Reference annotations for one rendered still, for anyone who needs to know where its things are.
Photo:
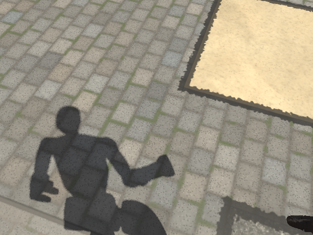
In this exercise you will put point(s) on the robot right hand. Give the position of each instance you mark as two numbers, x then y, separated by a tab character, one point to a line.
302	222

